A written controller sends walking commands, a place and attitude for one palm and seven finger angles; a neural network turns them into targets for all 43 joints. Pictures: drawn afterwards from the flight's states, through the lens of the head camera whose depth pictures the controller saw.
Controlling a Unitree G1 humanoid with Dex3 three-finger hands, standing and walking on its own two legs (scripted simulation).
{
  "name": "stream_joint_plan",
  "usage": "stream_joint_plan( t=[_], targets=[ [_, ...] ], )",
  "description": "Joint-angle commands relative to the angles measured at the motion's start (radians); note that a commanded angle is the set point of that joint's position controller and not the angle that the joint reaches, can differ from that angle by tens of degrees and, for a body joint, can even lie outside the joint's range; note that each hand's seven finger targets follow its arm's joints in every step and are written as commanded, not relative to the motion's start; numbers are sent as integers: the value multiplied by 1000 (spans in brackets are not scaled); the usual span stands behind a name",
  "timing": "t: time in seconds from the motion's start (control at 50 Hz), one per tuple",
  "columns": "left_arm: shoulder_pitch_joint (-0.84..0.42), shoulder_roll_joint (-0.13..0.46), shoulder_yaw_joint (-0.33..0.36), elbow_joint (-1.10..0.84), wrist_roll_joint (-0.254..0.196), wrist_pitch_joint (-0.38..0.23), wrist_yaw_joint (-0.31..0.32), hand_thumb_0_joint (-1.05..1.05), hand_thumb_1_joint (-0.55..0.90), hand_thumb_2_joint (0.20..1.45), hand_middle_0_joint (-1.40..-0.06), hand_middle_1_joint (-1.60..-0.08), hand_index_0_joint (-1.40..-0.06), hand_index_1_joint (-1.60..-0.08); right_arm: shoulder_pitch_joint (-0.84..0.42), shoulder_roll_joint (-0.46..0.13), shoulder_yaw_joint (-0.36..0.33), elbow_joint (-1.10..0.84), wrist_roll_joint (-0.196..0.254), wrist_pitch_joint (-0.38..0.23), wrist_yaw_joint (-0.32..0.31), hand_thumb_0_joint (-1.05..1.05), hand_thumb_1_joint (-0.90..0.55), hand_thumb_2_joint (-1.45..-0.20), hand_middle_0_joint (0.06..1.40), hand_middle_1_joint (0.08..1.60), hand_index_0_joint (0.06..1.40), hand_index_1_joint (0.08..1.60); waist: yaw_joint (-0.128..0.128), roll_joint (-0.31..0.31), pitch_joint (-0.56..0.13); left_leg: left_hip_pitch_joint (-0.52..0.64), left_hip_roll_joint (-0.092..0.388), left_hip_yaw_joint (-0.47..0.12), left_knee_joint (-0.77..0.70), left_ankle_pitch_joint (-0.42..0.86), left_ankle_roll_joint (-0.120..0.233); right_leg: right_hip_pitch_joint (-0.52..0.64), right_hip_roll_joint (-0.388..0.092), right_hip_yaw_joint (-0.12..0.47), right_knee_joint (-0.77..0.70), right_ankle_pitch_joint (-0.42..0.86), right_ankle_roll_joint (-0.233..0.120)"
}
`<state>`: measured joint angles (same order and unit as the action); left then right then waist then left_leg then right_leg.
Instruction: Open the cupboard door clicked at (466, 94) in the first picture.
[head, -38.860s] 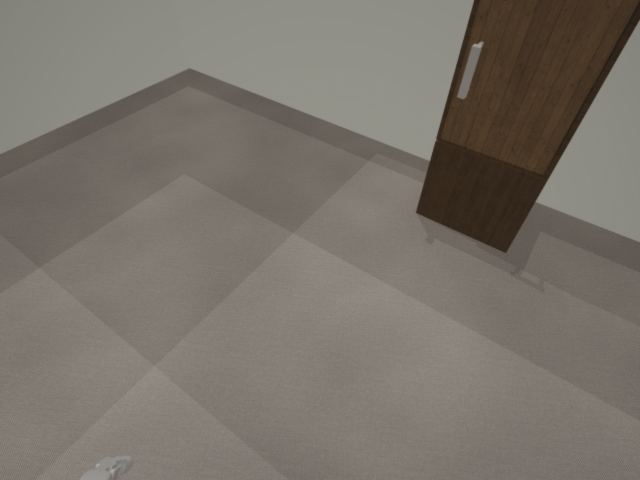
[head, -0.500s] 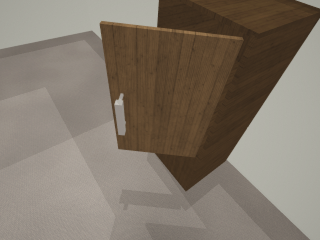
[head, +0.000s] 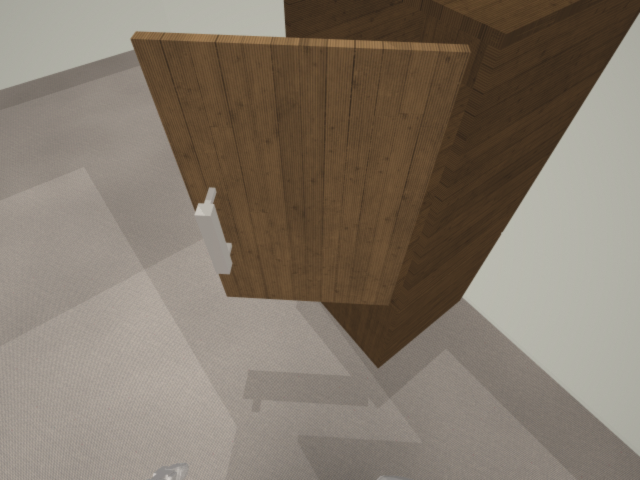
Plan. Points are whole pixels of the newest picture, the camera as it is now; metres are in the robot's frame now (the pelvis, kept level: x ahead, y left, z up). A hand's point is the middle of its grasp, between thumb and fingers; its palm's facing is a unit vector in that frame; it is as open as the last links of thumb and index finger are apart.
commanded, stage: come to a stop and stand still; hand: left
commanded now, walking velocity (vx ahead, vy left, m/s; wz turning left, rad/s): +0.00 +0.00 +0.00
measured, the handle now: (218, 232) +0.50 +0.19 -0.05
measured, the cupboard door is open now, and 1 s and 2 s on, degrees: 49 49 49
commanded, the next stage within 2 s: look again from close up in 0.32 s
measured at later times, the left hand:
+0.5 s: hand out of the picture +0.03 +0.24 -0.15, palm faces +0.02 -0.95 -0.31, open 7.4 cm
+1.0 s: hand out of the picture +0.07 +0.25 -0.14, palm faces -0.04 -0.95 -0.31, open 7.4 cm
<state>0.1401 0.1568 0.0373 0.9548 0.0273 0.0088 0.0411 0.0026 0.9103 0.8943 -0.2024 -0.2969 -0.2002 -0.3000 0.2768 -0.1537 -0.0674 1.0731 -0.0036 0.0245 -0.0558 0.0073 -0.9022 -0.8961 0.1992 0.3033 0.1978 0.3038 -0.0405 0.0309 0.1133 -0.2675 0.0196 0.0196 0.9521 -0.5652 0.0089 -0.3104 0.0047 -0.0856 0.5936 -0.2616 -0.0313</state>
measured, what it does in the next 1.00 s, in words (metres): stands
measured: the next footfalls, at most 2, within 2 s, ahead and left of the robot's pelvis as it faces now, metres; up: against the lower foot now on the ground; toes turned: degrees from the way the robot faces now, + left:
none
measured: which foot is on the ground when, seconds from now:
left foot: down 0.00-1.00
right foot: down 0.00-1.00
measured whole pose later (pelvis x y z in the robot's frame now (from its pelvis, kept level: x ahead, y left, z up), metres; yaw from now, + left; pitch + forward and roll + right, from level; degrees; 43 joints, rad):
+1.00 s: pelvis -0.01 +0.02 +0.02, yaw -1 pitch -3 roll +0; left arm 0.17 0.30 -0.01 1.03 0.02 -0.01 0.02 0.01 0.91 0.89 -0.21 -0.30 -0.20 -0.30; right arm 0.17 -0.30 -0.01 1.07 -0.01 -0.01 0.01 0.01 -0.90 -0.90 0.20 0.30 0.20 0.30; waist -0.01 -0.01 0.03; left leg -0.14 -0.02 0.06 0.42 -0.24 0.04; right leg -0.23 -0.06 -0.04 0.42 -0.14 0.02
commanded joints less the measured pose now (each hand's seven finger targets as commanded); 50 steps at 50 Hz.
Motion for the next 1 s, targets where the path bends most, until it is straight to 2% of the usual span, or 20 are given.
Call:
stream_joint_plan(
  t=[0.0,0.06,0.08,0.1,0.12,0.14,0.2,0.22,0.24,0.26,0.28,0.34,0.4,0.42,0.48,0.76,0.9,0.94,0.96,0.98],
  targets=[
    [45,136,25,-37,5,-4,7,0,900,900,-200,-300,-200,-300,120,-8,12,-27,-6,-3,14,0,-900,-900,200,300,200,300,5,-172,-90,11,29,-5,-142,44,-17,-6,-257,218,-241,373,-180],
    [65,136,24,-17,-13,-3,1,0,900,900,-200,-300,-200,-300,172,-9,18,3,-6,-19,18,0,-900,-900,200,300,200,300,-9,-102,-138,171,16,24,-482,309,-25,-29,-195,188,-167,182,-93],
    [75,113,17,-16,-21,-1,-5,0,900,900,-200,-300,-200,-300,155,-47,15,-3,-8,-28,18,0,-900,-900,200,300,200,300,4,-31,-132,173,66,-49,-556,342,-7,-41,-143,160,-138,106,-46],
    [88,84,13,-19,-23,2,-11,0,900,900,-200,-300,-200,-300,99,-95,11,-25,-17,-39,17,0,-900,-900,200,300,200,300,31,94,-108,75,162,-164,-631,366,32,-4,-76,116,-122,51,3],
    [96,75,11,-12,-19,3,-14,0,900,900,-200,-300,-200,-300,26,-124,10,-49,-22,-40,19,0,-900,-900,200,300,200,300,60,115,-82,-56,213,-192,-679,311,64,105,-56,82,-118,26,27],
    [94,79,13,-2,-9,4,-12,0,900,900,-200,-300,-200,-300,-40,-117,12,-56,-20,-40,24,0,-900,-900,200,300,200,300,75,94,-45,-114,185,-158,-677,288,57,154,-61,83,-123,58,33],
    [141,88,-1,49,-10,-13,-13,0,900,900,-200,-300,-200,-300,-26,-93,23,-42,-12,-44,25,0,-900,-900,200,300,200,300,65,26,-58,-18,113,-78,-641,341,11,152,-95,126,-198,180,17],
    [128,310,-3,-24,8,-32,-5,0,900,900,-200,-300,-200,-300,-47,-264,7,-131,-20,-55,22,0,-900,-900,200,300,200,300,36,48,4,-29,50,-76,-612,514,18,136,-67,114,-127,200,-1],
    [159,232,15,-41,-3,-31,-3,0,900,900,-200,-300,-200,-300,-77,-235,-15,-156,-17,-77,25,0,-900,-900,200,300,200,300,66,9,-128,18,99,-74,-506,470,31,121,-105,137,-117,145,-9],
    [139,208,14,-32,1,-36,-3,0,900,900,-200,-300,-200,-300,-53,-212,-16,-145,-18,-78,22,0,-900,-900,200,300,200,300,34,29,-209,60,87,-70,-503,492,35,141,-110,147,-115,193,-27],
    [141,205,5,-40,-5,-35,-5,0,900,900,-200,-300,-200,-300,-32,-201,-8,-146,-15,-72,20,0,-900,-900,200,300,200,300,30,33,-232,86,83,-69,-503,482,38,146,-112,138,-118,197,-26],
    [129,226,11,-51,-4,-35,-9,0,900,900,-200,-300,-200,-300,-35,-214,-11,-162,-17,-57,25,0,-900,-900,200,300,200,300,18,-68,-157,37,59,-57,-488,360,40,96,-121,168,-167,92,-32],
    [107,258,19,-55,-5,-39,-13,0,900,900,-200,-300,-200,-300,-57,-262,-15,-170,-14,-59,28,0,-900,-900,200,300,200,300,19,-84,-65,8,67,-73,-517,359,47,38,-117,172,-183,49,-32],
    [117,245,12,-44,-7,-42,-13,0,900,900,-200,-300,-200,-300,-69,-242,-6,-163,-16,-59,33,0,-900,-900,200,300,200,300,27,-74,-71,22,67,-65,-527,361,48,49,-118,174,-193,56,-31],
    [95,285,17,-40,-10,-45,-15,0,900,900,-200,-300,-200,-300,-96,-285,-5,-160,-13,-64,36,0,-900,-900,200,300,200,300,29,-36,-84,20,78,-81,-555,392,46,79,-117,155,-176,100,-21],
    [16,331,-1,-8,-12,-39,-23,0,900,900,-200,-300,-200,-300,-160,-330,20,-104,-15,-60,55,0,-900,-900,200,300,200,300,44,-44,-87,9,79,-91,-648,305,32,136,-137,147,-240,29,5],
    [6,326,-9,14,-13,-39,-22,0,900,900,-200,-300,-200,-300,-164,-330,24,-71,-12,-61,56,0,-900,-900,200,300,200,300,43,-39,-107,32,87,-87,-660,338,27,156,-144,142,-250,79,10],
    [7,322,-11,20,-12,-40,-21,0,900,900,-200,-300,-200,-300,-157,-328,25,-61,-11,-63,55,0,-900,-900,200,300,200,300,43,-46,-126,45,90,-85,-659,366,27,171,-144,137,-245,108,11],
    [111,210,-31,53,-12,-36,17,0,900,900,-200,-300,-200,-300,-82,-251,41,-101,2,-72,52,0,-900,-900,200,300,200,300,32,39,-171,74,138,-19,-541,527,4,165,-155,111,-112,300,19],
    [-597,625,434,-1306,-156,-246,-1,0,877,890,-202,-315,-202,-315,-105,-292,2,-424,38,-190,25,0,-900,-900,200,300,200,300,4,139,-508,185,-16,-96,-604,693,-59,257,-19,7,-86,315,-19]
  ],
)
